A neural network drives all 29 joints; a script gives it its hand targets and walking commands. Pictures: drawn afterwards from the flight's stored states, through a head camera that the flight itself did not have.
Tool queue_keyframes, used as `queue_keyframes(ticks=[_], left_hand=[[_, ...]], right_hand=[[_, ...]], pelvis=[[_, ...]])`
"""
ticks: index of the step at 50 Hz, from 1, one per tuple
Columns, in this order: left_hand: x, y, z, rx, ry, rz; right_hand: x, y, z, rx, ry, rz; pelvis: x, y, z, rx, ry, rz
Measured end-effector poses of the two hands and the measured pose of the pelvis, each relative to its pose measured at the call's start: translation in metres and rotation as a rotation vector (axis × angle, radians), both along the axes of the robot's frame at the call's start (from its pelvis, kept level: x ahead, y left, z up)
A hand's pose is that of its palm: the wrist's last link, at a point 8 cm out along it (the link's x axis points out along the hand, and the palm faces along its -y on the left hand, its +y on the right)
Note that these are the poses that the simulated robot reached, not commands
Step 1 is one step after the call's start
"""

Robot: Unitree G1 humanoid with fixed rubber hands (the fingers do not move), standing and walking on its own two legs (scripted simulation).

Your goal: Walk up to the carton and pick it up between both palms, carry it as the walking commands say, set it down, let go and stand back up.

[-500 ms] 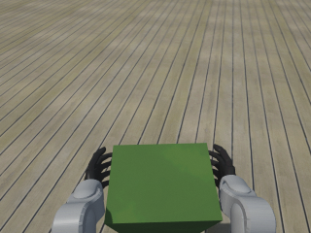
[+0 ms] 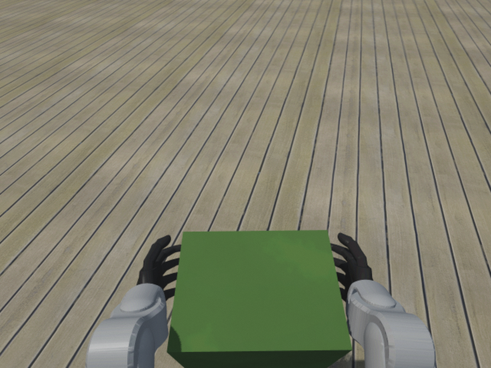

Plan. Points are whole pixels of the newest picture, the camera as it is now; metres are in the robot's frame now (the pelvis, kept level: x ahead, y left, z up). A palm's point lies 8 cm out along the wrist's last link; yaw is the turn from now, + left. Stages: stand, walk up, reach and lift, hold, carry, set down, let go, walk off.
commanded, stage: carry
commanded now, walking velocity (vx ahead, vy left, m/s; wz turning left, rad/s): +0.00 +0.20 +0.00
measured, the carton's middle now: (254, 316) +0.23 +0.00 +0.01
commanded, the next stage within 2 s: none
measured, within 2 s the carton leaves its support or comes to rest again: neither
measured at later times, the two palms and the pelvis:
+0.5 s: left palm (46, 330) +0.19 +0.26 +0.09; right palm (271, 320) +0.19 -0.02 +0.09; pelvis -0.05 +0.11 +0.00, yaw +0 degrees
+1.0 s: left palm out of the picture +0.13 +0.38 +0.08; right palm (170, 365) +0.15 +0.10 +0.09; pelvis -0.10 +0.22 +0.00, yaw +1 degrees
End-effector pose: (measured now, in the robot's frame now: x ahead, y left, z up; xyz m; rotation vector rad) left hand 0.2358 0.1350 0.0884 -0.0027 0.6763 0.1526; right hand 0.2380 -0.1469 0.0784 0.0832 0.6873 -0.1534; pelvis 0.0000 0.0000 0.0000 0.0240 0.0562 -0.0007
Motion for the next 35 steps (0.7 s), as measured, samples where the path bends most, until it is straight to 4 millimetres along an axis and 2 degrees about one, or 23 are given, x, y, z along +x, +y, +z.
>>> queue_keyframes(ticks=[5,9,12,17,21,27,31,35], left_hand=[[-0.011,0.022,0.005,-0.013,-0.006,0.013],[-0.017,0.05,0.006,-0.028,-0.038,0.028],[-0.023,0.077,-0.001,-0.044,-0.053,0.04],[-0.042,0.11,-0.008,-0.068,-0.001,0.071],[-0.048,0.12,-0.003,-0.054,-0.01,0.058],[-0.052,0.122,0.004,-0.011,-0.05,0.019],[-0.063,0.127,0.0,0.001,-0.003,0.0],[-0.072,0.143,0.004,-0.008,0.004,0.008]], right_hand=[[-0.006,0.022,0.009,-0.011,-0.006,0.012],[-0.007,0.05,0.016,-0.027,-0.039,0.026],[-0.01,0.078,0.014,-0.047,-0.053,0.04],[-0.024,0.111,0.008,-0.072,-0.002,0.074],[-0.035,0.121,0.009,-0.056,-0.011,0.06],[-0.049,0.122,0.004,-0.013,-0.05,0.02],[-0.063,0.127,0.0,-0.001,-0.004,0.001],[-0.069,0.143,0.007,-0.008,0.002,0.009]], pelvis=[[-0.01,0.019,0.007,0.006,0.0,0.005],[-0.019,0.043,0.004,0.004,0.004,0.022],[-0.025,0.065,-0.004,-0.002,-0.002,0.032],[-0.037,0.089,0.0,-0.023,-0.01,0.024],[-0.045,0.103,0.0,-0.026,-0.001,0.02],[-0.056,0.117,-0.007,0.001,0.009,-0.002],[-0.063,0.127,0.0,-0.001,-0.003,0.001],[-0.071,0.141,0.006,0.004,-0.005,0.003]])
